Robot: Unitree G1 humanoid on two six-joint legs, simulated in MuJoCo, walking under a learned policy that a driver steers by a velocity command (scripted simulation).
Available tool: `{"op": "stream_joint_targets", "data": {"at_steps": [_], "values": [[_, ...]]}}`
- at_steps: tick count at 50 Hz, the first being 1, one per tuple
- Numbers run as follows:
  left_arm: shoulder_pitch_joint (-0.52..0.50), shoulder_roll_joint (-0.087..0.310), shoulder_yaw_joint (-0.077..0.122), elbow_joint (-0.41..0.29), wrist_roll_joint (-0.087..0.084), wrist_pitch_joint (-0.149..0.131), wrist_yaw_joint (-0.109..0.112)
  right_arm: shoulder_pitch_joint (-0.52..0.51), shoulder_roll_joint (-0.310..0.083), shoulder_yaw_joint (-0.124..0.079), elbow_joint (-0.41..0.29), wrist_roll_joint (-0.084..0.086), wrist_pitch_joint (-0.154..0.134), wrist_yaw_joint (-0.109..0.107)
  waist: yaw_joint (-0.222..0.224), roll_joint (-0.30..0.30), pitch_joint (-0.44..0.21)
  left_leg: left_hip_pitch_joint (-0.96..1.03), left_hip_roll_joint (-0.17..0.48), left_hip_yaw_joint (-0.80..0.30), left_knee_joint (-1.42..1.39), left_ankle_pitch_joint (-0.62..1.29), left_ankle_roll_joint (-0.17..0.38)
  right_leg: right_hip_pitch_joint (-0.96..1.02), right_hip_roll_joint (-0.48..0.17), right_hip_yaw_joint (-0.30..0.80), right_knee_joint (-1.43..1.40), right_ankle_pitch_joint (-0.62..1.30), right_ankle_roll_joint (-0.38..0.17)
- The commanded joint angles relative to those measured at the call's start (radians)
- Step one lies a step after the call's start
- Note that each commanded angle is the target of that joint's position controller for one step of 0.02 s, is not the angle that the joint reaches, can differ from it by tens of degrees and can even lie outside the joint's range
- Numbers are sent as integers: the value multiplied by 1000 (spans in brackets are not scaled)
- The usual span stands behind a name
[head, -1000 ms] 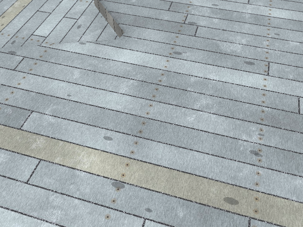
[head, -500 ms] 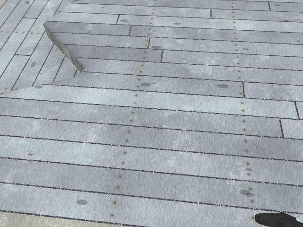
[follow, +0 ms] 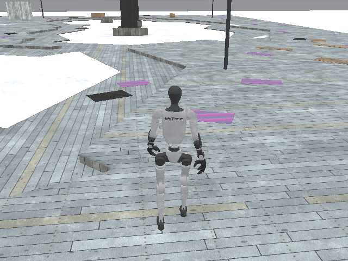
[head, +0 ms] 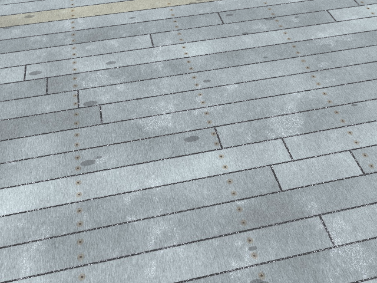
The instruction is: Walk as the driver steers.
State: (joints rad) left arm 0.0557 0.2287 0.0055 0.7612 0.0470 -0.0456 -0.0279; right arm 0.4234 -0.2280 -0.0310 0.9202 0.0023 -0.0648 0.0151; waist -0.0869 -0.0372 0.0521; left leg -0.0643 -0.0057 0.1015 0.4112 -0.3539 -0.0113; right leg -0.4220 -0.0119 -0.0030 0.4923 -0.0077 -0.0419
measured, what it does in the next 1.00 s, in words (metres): steps on the spot, turning left: left foot, then right foot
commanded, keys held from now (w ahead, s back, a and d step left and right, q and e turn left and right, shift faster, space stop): q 0.90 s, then no key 0.10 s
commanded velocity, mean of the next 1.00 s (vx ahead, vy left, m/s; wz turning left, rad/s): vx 0.04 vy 0.00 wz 0.49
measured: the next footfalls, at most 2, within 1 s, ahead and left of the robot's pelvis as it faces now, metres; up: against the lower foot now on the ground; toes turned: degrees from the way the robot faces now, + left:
left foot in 0.42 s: +0.04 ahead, +0.11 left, +0.00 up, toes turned +16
right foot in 0.88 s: +0.10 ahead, -0.07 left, +0.00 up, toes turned +35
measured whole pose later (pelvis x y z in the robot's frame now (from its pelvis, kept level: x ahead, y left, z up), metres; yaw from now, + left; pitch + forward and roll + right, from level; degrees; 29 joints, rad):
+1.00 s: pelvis +0.01 -0.02 +0.01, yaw +34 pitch +0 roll +1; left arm 0.20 0.26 0.03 0.72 0.02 0.02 0.03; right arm 0.21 -0.32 -0.09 0.73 -0.02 0.06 0.01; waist -0.01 0.06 0.05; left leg -0.44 -0.14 -0.14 0.96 -0.44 0.00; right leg -0.22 0.03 0.00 0.45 -0.24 -0.04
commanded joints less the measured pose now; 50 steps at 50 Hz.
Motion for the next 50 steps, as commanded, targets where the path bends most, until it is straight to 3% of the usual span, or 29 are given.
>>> {"op": "stream_joint_targets", "data": {"at_steps": [1, 2, 3, 5, 6, 7, 9, 14, 17, 19, 20, 21, 22, 23, 24, 25, 27, 29, 31, 36, 40, 43, 44, 45, 46, 47, 48, 50], "values": [[299, 237, 61, 13, 24, -25, 35, 37, -61, -10, -105, 20, -4, -16, 128, -158, -317, -312, 27, -44, 424, -24, 39, 636, -389, 285, 27, 836, -131], [312, 230, 68, 14, -40, -7, 43, 45, -100, -22, -87, 24, 31, -32, 165, -225, -433, -310, -45, -104, 584, -315, 47, 581, -429, 374, -1, 855, -239], [269, 195, 61, 6, -47, 4, 44, 32, -135, -38, -75, 11, 51, -34, 133, -120, -325, -381, -23, -137, 702, -320, 50, 520, -384, 303, -42, 724, -235], [147, 118, 38, -18, -36, 15, 63, -22, -112, -43, -78, -10, 67, -26, 84, -70, -163, -439, 20, -136, 720, -206, 32, 358, -311, 194, -126, 502, -184], [119, 106, 34, -19, -40, 17, 72, -25, -103, -44, -84, -20, 81, -22, 59, -79, -121, -392, 33, -131, 696, -159, 18, 251, -289, 149, -178, 396, -171], [107, 112, 37, -22, -29, 17, 73, 1, -90, -45, -77, -26, 92, -22, 48, -112, -119, -365, 26, -110, 717, -138, 4, 214, -290, 126, -181, 390, -190], [103, 104, 39, -21, -26, 12, 72, -8, -85, -49, -82, -25, 107, -20, 41, -77, -131, -354, 25, -100, 699, -111, -8, 187, -279, 74, -188, 331, -194], [95, 132, 54, -14, -15, 25, 66, -122, -77, -43, -147, -21, 139, 8, 66, -119, -127, -286, 37, -61, 469, -35, 11, 135, -273, 13, -216, -38, -169], [107, 166, 69, -10, -14, 42, 58, -155, -97, -45, -181, -18, 140, 18, 77, -114, -124, -236, 27, -35, 364, -54, 34, 131, -306, 19, -191, -133, -155], [95, 190, 80, -10, -23, 53, 58, -118, -95, -44, -181, -19, 130, 21, 48, -77, -124, -129, 5, -11, 201, 15, 64, 94, -298, -15, -121, -175, -105], [119, 183, 82, -1, -21, 61, 57, -92, -113, -49, -173, -22, 120, 19, 41, -13, -105, -72, 3, -54, 85, 58, 83, 43, -270, -55, -41, -235, -48], [167, 131, 75, 0, -18, 73, 49, -89, -183, -62, -184, -33, 107, 8, 54, 220, -61, -65, 177, -328, -138, 35, 122, -61, -165, -161, 195, -406, 36], [126, 93, 62, -65, -25, 82, 61, -112, -333, -95, -220, -29, 105, 3, 53, 376, 13, -129, 410, -669, -211, 230, 252, -253, 26, -140, 347, -621, 89], [47, 120, 64, -74, -13, 92, 67, -64, -311, -103, -200, -38, 109, -13, 10, 257, 12, -197, 386, -628, -206, 227, 305, -212, -7, -5, 514, -584, 81], [68, 121, 68, -65, -30, 94, 60, -127, -256, -86, -205, -28, 111, -22, 63, 200, 16, -224, 310, -519, -188, 179, 281, -189, -18, 32, 547, -483, 75], [102, 130, 73, -44, -38, 85, 52, -210, -221, -75, -223, -23, 114, -22, 103, 166, 17, -226, 233, -438, -176, 155, 234, -168, -21, 40, 534, -394, 68], [156, 151, 83, -14, -13, 77, 42, -258, -186, -67, -249, -12, 108, -19, 114, 169, -50, -155, 171, -375, -131, 319, 219, -146, 1, 21, 574, -335, 66], [151, 134, 80, -21, -18, 78, 38, -214, -188, -69, -244, -5, 101, -12, 99, 123, -89, -90, 176, -386, -104, 412, 230, -149, 8, 26, 566, -344, 77], [122, 118, 73, -39, -26, 82, 42, -171, -202, -76, -236, -6, 99, -13, 76, 133, -85, -33, 182, -420, -92, 412, 240, -175, 8, 36, 495, -357, 85], [83, 121, 65, -76, -32, 80, 52, -140, -227, -87, -242, -17, 106, -13, 41, 161, -88, -31, 184, -511, -66, 384, 260, -109, 30, 47, 333, -408, 79], [115, 129, 61, -91, -45, 69, 59, -179, -241, -94, -254, -21, 112, -2, 57, 171, -108, -83, 162, -578, -38, 464, 235, 26, 68, 47, 206, -424, 55], [211, 124, 58, -77, -45, 54, 72, -255, -231, -93, -265, -6, 114, 1, 124, 157, -112, -179, 97, -588, 7, 398, 155, 235, 80, 44, -83, -285, 30], [234, 171, 69, -74, -35, 48, 82, -256, -198, -84, -274, 2, 110, -3, 126, 91, -116, -273, 38, -543, 68, 243, 96, 338, -20, 131, -204, -269, 7], [197, 270, 86, -98, -20, 49, 87, -211, -119, -65, -291, 9, 105, -5, 88, -142, -116, -437, -107, -354, 272, -61, 33, 421, -282, 401, -293, -284, -78], [152, 292, 93, -110, -13, 56, 76, -202, -190, -82, -280, -26, 108, -15, 91, -168, -76, -474, -158, -217, 479, -234, 18, 281, -393, 496, -278, -130, -189], [149, 226, 76, -116, -17, 54, 67, -198, -221, -92, -268, -37, 110, -14, 75, -90, -61, -431, -110, -245, 608, -212, 16, 226, -373, 449, -249, -13, -222], [101, 170, 60, -119, -28, 52, 60, -179, -209, -93, -243, -32, 114, -8, 48, -45, -38, -414, -100, -251, 665, -152, 12, 203, -302, 343, -231, 33, -197], [63, 154, 54, -124, -27, 47, 62, -144, -186, -86, -219, -25, 123, 6, 37, -100, -46, -423, -107, -230, 712, -82, -10, 251, -201, 205, -197, 143, -150]]}}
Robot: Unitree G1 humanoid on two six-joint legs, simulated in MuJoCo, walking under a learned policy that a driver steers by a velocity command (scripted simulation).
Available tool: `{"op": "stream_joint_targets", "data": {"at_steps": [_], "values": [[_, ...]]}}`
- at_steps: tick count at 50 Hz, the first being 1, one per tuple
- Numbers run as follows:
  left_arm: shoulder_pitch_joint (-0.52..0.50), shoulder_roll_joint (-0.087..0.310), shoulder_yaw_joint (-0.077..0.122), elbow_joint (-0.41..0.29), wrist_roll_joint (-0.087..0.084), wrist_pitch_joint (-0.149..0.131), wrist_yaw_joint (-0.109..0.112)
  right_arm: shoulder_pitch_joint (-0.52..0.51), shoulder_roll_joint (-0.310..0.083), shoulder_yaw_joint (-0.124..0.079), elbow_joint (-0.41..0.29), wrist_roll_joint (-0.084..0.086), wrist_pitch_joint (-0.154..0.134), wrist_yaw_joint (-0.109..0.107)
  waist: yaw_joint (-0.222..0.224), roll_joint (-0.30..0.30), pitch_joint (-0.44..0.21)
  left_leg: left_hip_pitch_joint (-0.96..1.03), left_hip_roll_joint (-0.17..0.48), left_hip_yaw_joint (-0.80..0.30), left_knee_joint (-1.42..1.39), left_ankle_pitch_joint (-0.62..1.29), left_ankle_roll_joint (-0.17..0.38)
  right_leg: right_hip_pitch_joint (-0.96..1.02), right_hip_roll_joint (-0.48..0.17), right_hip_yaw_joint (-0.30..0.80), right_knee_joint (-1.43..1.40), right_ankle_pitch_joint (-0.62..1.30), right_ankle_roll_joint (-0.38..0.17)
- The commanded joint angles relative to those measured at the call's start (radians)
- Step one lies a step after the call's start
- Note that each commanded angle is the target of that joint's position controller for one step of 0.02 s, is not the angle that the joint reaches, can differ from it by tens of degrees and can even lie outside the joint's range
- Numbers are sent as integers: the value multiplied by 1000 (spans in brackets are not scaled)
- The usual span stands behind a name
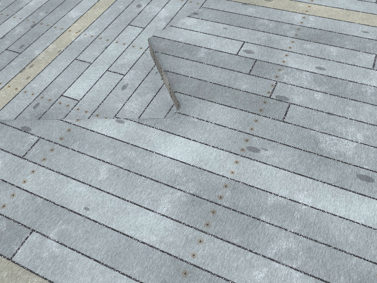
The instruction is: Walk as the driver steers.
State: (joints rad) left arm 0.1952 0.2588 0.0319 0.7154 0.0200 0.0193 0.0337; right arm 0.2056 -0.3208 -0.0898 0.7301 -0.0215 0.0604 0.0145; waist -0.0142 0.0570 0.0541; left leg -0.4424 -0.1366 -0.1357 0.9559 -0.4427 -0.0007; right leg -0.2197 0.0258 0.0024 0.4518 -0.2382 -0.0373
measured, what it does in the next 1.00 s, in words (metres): steps on the spot: left foot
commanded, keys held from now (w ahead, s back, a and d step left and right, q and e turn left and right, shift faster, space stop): no key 0.76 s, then w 0.24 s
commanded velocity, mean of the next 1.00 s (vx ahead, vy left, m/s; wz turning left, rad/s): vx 0.05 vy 0.00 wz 0.09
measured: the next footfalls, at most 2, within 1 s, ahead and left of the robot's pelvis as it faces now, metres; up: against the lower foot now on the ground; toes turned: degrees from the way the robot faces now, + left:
left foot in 0.26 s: +0.00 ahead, +0.12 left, +0.00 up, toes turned -1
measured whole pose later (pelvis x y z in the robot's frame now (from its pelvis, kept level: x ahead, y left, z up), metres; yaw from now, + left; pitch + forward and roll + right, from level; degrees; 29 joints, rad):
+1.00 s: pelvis +0.03 +0.01 +0.00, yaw +2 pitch +0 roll +1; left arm 0.27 0.23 0.02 1.05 0.03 -0.02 -0.01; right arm 0.37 -0.25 -0.03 1.08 -0.02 -0.01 -0.02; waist -0.01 0.02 -0.01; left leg -0.07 -0.05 -0.05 0.37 -0.29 0.03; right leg -0.27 0.00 -0.06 0.62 -0.40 -0.08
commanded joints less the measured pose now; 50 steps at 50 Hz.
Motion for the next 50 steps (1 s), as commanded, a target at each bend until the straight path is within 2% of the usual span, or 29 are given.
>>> {"op": "stream_joint_targets", "data": {"at_steps": [1, 5, 7, 9, 10, 11, 12, 13, 14, 15, 16, 17, 18, 20, 22, 27, 38, 39, 41, 43, 44, 46, 48, 49, 50], "values": [[-55, 126, 28, -71, 0, -20, 2, 69, -85, -22, -25, 3, 0, 11, -21, -203, -59, -50, 21, 16, 150, 10, -33, 85, -222, 167, -138, 449, -153], [22, 133, 32, -32, -3, -24, -2, -4, -43, 3, -35, 13, 8, 7, 31, -206, -87, -12, 42, 35, -53, -13, -52, 186, -237, 152, -101, 497, -167], [19, 141, 32, -21, 0, -21, -10, -19, -24, 18, -31, 16, 12, 3, 41, -233, -89, 88, 62, 78, -206, -38, -41, 157, -231, 142, -93, 455, -163], [31, 160, 38, -2, 5, -13, -19, -19, -30, 24, -23, 23, 11, -5, 47, -258, -88, 165, 61, 127, -335, -22, -26, 136, -231, 152, -73, 483, -165], [29, 164, 39, 7, 1, -8, -22, 4, -24, 28, -9, 24, 7, -9, 28, -249, -86, 216, 62, 143, -442, 51, -15, 121, -223, 147, -50, 502, -154], [21, 163, 38, 15, -7, -4, -23, 36, -15, 33, 9, 19, -1, -14, 1, -223, -83, 298, 67, 153, -609, 196, -1, 87, -211, 134, -21, 499, -125], [40, 149, 35, 23, -7, -7, -24, 34, -35, 35, 15, 7, -13, -21, 3, -184, -91, 397, 110, 88, -695, 322, 15, 20, -204, 135, -8, 428, -76], [57, 110, 24, 10, -6, -13, -30, 40, -91, 32, 9, -11, -29, -27, 22, -54, -134, 497, 268, -88, -720, 375, 45, -66, -159, 91, 60, 262, -22], [60, 49, 4, 6, -18, -11, -29, -37, -123, 30, 11, 2, -35, -28, 67, 112, -85, 336, 373, -166, -666, 549, 120, -30, -60, 16, -21, -26, 14], [45, 78, 6, 32, -7, -3, -22, -74, -61, 46, 7, 7, -42, -23, 53, 79, -73, 284, 353, -142, -655, 477, 131, 52, -72, 20, -45, -47, 22], [24, 94, 11, 46, -5, -2, -23, -87, -40, 55, 8, 5, -48, -21, 45, 65, -51, 262, 308, -116, -660, 386, 105, 67, -65, 27, -66, 13, 23], [14, 103, 14, 58, -5, -5, -26, -80, -44, 57, 21, 1, -49, -26, 35, 63, -38, 255, 271, -94, -665, 339, 82, 85, -71, 32, -81, 72, 26], [15, 115, 19, 68, -2, -7, -30, -56, -54, 57, 38, 5, -54, -33, 29, 73, -27, 250, 251, -83, -670, 339, 70, 91, -79, 37, -80, 112, 25], [41, 102, 13, 101, -5, -14, -30, -26, -54, 59, 71, 12, -60, -39, 30, 44, -32, 275, 236, -63, -667, 352, 62, 94, -93, 45, -101, 147, 27], [49, 95, 10, 134, -6, -17, -26, -20, -45, 63, 92, 14, -63, -39, 28, 1, -28, 283, 233, -57, -664, 346, 65, 93, -97, 48, -113, 149, 30], [54, 84, 7, 206, -7, -16, -21, -15, -40, 68, 148, 13, -67, -41, 29, -36, -11, 261, 224, -51, -679, 311, 69, 105, -106, 55, -127, 149, 32], [65, 69, -3, 328, -8, -15, -10, 26, -24, 80, 263, 15, -74, -49, 30, -52, -15, 259, 212, -31, -684, 343, 70, 125, -119, 59, -125, 157, 24], [74, 64, -5, 338, -7, -14, -10, 42, -26, 79, 274, 14, -72, -49, 27, -44, -35, 265, 204, -33, -697, 233, 76, 128, -105, 45, -114, 83, 21], [69, 69, 1, 336, 1, -9, -13, 70, -71, 60, 288, 12, -59, -49, 16, 15, -3, 237, 204, -83, -723, -131, 121, 47, -39, -15, -9, -169, 5], [19, 55, 0, 311, 15, -7, -24, 130, -95, 43, 300, 7, -49, -43, -17, 66, 96, 220, 297, -227, -809, -395, 190, -135, 0, -61, 126, -257, -6], [9, 35, -5, 298, 22, -12, -29, 145, -98, 38, 305, 5, -49, -42, -20, 92, 130, 222, 355, -293, -837, -417, 222, -188, -13, -66, 193, -221, -17], [-19, 40, -2, 272, 17, -33, -37, 162, -78, 36, 311, -4, -63, -38, -22, 77, 134, 265, 405, -334, -855, -303, 256, -264, -52, -30, 278, -218, -34], [-14, 48, 3, 259, 7, -57, -47, 150, -80, 30, 311, -3, -80, -35, -5, 58, 104, 309, 391, -273, -827, -174, 248, -252, -63, -28, 227, -210, -45], [8, 43, 5, 262, 2, -67, -48, 133, -75, 28, 308, 3, -87, -33, 13, 53, 92, 279, 366, -224, -805, -114, 232, -176, -52, -46, 162, -164, -49], [65, 28, 6, 280, -2, -74, -48, 100, -71, 28, 302, 10, -90, -31, 49, 44, 79, 209, 330, -162, -768, -75, 209, -43, -29, -77, 64, -95, -53]]}}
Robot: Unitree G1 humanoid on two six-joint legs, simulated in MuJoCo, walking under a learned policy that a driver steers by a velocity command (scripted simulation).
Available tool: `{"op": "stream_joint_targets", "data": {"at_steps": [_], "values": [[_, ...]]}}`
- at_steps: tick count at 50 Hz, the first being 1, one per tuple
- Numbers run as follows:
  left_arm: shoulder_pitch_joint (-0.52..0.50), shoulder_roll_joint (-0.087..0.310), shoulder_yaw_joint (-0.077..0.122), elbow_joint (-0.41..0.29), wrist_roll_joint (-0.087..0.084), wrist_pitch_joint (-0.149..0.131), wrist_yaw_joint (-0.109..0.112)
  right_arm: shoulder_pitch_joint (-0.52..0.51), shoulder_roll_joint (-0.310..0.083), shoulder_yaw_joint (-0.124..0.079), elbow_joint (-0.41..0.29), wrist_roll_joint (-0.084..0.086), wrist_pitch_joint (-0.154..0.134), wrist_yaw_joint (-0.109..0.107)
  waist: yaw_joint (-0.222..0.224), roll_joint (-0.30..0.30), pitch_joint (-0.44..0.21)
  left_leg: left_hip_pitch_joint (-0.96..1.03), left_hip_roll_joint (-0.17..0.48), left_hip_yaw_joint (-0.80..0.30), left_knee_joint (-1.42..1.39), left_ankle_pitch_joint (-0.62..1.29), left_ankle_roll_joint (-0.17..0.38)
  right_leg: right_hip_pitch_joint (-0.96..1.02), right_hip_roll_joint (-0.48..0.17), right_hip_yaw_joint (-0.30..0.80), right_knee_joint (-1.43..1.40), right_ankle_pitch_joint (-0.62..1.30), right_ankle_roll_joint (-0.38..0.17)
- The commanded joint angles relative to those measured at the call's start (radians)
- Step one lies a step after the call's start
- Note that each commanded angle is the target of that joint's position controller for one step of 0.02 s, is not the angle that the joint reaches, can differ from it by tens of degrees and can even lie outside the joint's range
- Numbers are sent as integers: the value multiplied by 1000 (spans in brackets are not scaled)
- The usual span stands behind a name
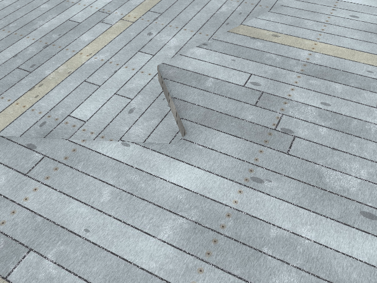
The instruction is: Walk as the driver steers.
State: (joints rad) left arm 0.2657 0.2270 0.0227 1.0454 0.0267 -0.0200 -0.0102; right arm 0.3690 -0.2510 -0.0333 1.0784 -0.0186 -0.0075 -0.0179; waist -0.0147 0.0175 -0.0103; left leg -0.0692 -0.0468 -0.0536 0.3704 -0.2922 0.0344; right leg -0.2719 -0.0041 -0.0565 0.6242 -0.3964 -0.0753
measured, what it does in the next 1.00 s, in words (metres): walks ahead: left foot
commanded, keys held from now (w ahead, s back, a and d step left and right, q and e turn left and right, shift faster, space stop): w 1.00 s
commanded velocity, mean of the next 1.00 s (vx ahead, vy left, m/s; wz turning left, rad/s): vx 0.45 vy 0.00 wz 0.00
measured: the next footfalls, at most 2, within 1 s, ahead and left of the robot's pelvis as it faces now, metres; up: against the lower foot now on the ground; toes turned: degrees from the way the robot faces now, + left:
left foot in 0.50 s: +0.41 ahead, +0.04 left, +0.00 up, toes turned +4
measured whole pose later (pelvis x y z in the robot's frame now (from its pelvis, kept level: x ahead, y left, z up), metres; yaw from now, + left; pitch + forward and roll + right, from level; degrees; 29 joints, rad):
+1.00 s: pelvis +0.52 -0.03 -0.01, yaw +0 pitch +1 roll +1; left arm -0.01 0.18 0.02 0.89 0.02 -0.04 -0.03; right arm 0.47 -0.17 -0.02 1.09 -0.02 -0.09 -0.01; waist -0.08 -0.02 0.06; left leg 0.13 -0.09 0.07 0.19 -0.33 0.07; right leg -0.56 -0.04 -0.08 0.60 -0.07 -0.07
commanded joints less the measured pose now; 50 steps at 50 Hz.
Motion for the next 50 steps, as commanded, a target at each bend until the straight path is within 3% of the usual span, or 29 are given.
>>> {"op": "stream_joint_targets", "data": {"at_steps": [1, 2, 3, 4, 5, 6, 7, 8, 11, 15, 19, 22, 24, 25, 26, 27, 28, 29, 30, 31, 32, 34, 37, 39, 42, 46, 48, 50], "values": [[92, 51, 18, -12, -11, -38, 0, -93, -132, -28, -57, 11, -24, 4, 93, 57, 127, -268, 196, -187, -111, -211, 151, 188, 37, -44, -199, 122, -14], [195, 82, 31, 23, -7, -44, 9, -112, -100, -19, -73, 6, -32, 5, 128, -21, 98, -403, 140, -120, 23, -182, 120, 376, -4, 39, -254, 86, -17], [322, 174, 53, 39, 5, -51, 20, -141, -19, 5, -110, 9, -43, 14, 174, -256, 38, -549, 13, 42, 356, -177, 65, 505, -252, 419, -443, -209, -68], [376, 225, 66, 69, -8, -41, 16, -163, -70, -9, -136, -11, -47, 18, 158, -286, 73, -670, -26, 72, 567, -265, 65, 450, -389, 682, -533, -367, -149], [273, 164, 51, 40, -5, -38, 14, -173, -101, -17, -131, -25, -49, 24, 95, -134, 154, -691, 48, 12, 681, -185, 79, 354, -374, 629, -521, -368, -154], [187, 125, 41, 7, -6, -47, 8, -154, -73, -13, -115, -18, -55, 38, 53, -82, 177, -677, 83, 1, 703, -84, 79, 295, -324, 535, -521, -269, -133], [145, 108, 35, -9, -7, -57, 7, -132, -54, -9, -100, -12, -61, 46, 25, -73, 168, -647, 106, 9, 692, -13, 68, 278, -278, 437, -527, -125, -112], [139, 85, 26, -12, -11, -66, 10, -130, -57, -12, -94, -17, -58, 52, 17, -58, 147, -626, 118, 26, 680, 42, 57, 287, -239, 357, -532, -2, -85], [227, 65, 15, 30, -14, -82, 12, -166, -46, -12, -104, -22, -42, 56, 20, -79, 117, -645, 114, 82, 690, 94, 25, 334, -197, 211, -484, 425, -84], [272, 58, 3, 48, -10, -82, 18, -343, -20, 1, -176, -12, -32, 56, 47, -97, 144, -662, 95, 143, 536, 154, -5, 299, -167, 132, -487, 628, -94], [292, 67, -1, 60, -10, -83, 25, -461, 2, 17, -227, -2, -33, 53, 66, -114, 164, -540, 51, 194, 291, 220, 20, 284, -163, 88, -490, 750, -89], [255, 92, 4, 61, -9, -87, 29, -396, -33, 4, -227, -1, -40, 38, 12, -124, 118, -394, 10, 198, 218, 197, 80, 340, -197, 68, -390, 1043, -77], [220, 113, 11, 53, -7, -80, 33, -165, -79, -21, -155, 1, -52, 23, -86, -121, -11, -175, -35, 188, 179, 156, 121, 371, -193, 50, -124, 1205, -58], [201, 120, 13, 46, -13, -75, 31, -10, -102, -37, -107, -8, -60, 14, -155, -104, -84, 30, 1, 151, 115, 182, 145, 272, -167, 31, 83, 1067, -45], [231, 70, 1, 20, -15, -73, 25, 138, -189, -62, -82, -33, -63, 4, -175, 14, -202, 255, 244, -124, 102, 13, 191, 76, -104, -4, 397, 647, -38], [342, -3, -1, 23, -46, -70, 10, 117, -217, -73, -89, -23, -50, 13, -94, 226, -306, 427, 470, -666, -70, -99, 348, -247, 102, 32, 772, -109, -5], [239, 87, 19, 4, -19, -66, 15, -7, -179, -68, -106, 7, -47, 24, -71, 54, -173, 304, 421, -609, -128, -189, 320, -351, 28, 127, 807, -39, -30], [141, 86, 23, -28, -13, -72, 11, -97, -114, -51, -122, 13, -54, 26, -48, 16, -40, 153, 393, -454, -155, -154, 293, -370, -17, 120, 761, 52, -35], [111, 66, 23, -35, -13, -75, 9, -125, -59, -37, -115, 6, -66, 28, -15, -37, 42, 19, 353, -350, -191, -18, 261, -327, -51, 115, 694, 95, -35], [84, 54, 26, -43, 0, -64, 6, -121, -21, -22, -98, 2, -77, 25, 15, -50, 67, -64, 294, -260, -203, 84, 218, -270, -76, 122, 633, 115, -31], [133, 20, 19, -35, 9, -49, -2, -111, -18, -18, -83, 2, -84, 20, 45, -3, 53, -112, 287, -212, -214, 127, 215, -217, -82, 115, 596, 112, -17], [121, 8, 20, -40, 13, -30, -9, -59, -20, -15, -60, 4, -102, 17, 57, 3, 69, -141, 258, -146, -230, 224, 209, -213, -89, 96, 542, 118, 2], [-12, 25, 23, -93, 15, -15, -17, -4, -58, -18, -46, 6, -107, 15, 46, 10, 105, -117, 234, -79, -270, 263, 199, -322, -114, 57, 424, 217, 31], [-109, 33, 24, -125, 10, -15, -19, 48, -39, -10, -36, 10, -104, 16, 18, 3, 122, -69, 201, -34, -266, 386, 169, -379, -109, 25, 336, 292, 43], [-229, 14, 12, -171, -2, -20, -23, 93, -45, -7, -30, 10, -102, 15, -14, 26, 117, -31, 192, 2, -259, 459, 149, -354, -88, -8, 147, 381, 53], [-327, 15, 7, -208, -6, -25, -19, 169, -47, -3, -4, 1, -95, 5, -50, 43, 116, 119, 219, 12, -214, 572, 150, -366, -52, -33, 18, 394, 33], [-346, 26, 10, -224, -7, -32, -18, 176, -52, -4, 3, -7, -90, 0, -46, 49, 117, 184, 244, 13, -173, 658, 157, -358, -37, -36, -22, 343, 9], [-289, 43, 20, -216, -6, -41, -11, 144, -70, -9, 1, -11, -89, -5, -3, 60, 91, 205, 256, 31, -81, 870, 143, -250, 1, -47, -65, 259, -26]]}}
